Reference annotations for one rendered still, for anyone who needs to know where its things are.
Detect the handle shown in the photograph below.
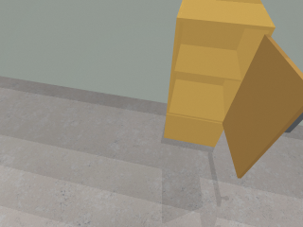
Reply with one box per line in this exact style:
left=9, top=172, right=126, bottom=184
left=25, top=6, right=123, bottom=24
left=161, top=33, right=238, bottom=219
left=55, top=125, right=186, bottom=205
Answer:
left=285, top=113, right=303, bottom=133

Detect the cupboard door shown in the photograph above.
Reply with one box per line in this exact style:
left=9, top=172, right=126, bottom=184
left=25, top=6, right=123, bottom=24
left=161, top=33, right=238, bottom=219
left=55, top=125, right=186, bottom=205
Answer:
left=222, top=34, right=303, bottom=179

